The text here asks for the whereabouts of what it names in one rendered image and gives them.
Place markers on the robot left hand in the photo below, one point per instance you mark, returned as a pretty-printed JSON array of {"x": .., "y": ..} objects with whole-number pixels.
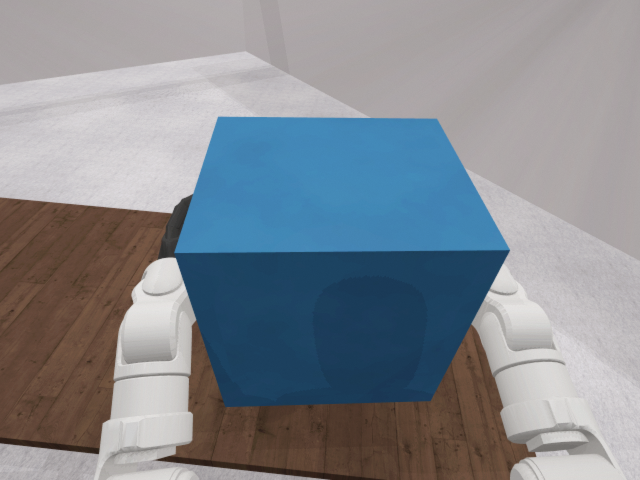
[{"x": 173, "y": 229}]

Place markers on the robot right upper arm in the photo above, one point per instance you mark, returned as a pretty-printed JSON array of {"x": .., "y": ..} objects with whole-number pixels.
[{"x": 566, "y": 467}]

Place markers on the left robot forearm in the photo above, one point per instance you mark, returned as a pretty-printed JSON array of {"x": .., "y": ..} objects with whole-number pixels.
[{"x": 149, "y": 414}]

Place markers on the carton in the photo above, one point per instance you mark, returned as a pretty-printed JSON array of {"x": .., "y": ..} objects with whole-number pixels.
[{"x": 334, "y": 260}]

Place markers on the right robot forearm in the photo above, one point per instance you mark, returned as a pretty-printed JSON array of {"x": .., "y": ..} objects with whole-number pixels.
[{"x": 541, "y": 407}]

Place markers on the table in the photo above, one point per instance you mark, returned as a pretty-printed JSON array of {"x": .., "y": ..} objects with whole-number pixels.
[{"x": 67, "y": 273}]

